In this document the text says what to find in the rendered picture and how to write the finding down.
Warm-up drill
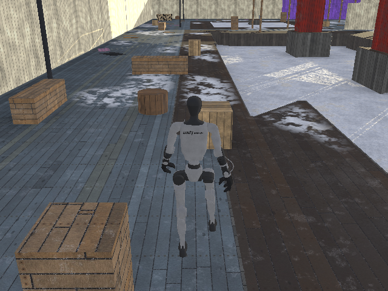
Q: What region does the right robot thigh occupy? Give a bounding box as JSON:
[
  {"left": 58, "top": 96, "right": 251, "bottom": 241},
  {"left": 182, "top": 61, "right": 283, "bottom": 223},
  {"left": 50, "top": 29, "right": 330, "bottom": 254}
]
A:
[{"left": 202, "top": 168, "right": 215, "bottom": 200}]

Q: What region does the robot right upper arm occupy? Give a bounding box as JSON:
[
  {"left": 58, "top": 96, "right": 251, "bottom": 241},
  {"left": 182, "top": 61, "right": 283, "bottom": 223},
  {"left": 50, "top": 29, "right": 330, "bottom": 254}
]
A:
[{"left": 207, "top": 122, "right": 223, "bottom": 157}]

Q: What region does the right robot hand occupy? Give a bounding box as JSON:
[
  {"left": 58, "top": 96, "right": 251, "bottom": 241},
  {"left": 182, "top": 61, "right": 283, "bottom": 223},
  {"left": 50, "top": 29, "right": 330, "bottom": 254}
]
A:
[{"left": 219, "top": 175, "right": 233, "bottom": 192}]

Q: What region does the robot right forearm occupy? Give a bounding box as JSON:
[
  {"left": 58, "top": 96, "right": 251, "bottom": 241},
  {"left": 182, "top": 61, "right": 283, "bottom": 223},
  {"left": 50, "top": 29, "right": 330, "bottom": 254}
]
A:
[{"left": 217, "top": 148, "right": 231, "bottom": 178}]

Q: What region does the left robot hand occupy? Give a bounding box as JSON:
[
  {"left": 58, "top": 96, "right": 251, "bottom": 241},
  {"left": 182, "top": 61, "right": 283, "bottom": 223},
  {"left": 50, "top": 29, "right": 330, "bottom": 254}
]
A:
[{"left": 161, "top": 162, "right": 175, "bottom": 173}]

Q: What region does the robot left upper arm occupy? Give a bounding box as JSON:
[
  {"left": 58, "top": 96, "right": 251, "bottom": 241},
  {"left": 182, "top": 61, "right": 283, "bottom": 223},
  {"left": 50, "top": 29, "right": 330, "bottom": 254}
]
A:
[{"left": 166, "top": 122, "right": 182, "bottom": 154}]

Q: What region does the left robot foot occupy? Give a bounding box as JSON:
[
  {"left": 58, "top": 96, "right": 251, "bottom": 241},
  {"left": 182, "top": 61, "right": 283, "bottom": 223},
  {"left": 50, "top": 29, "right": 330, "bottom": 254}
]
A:
[{"left": 178, "top": 241, "right": 187, "bottom": 258}]

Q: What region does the robot left forearm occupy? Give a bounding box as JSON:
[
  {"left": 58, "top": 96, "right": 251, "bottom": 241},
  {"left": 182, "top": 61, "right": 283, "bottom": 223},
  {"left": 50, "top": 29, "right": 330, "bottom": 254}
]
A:
[{"left": 162, "top": 145, "right": 172, "bottom": 165}]

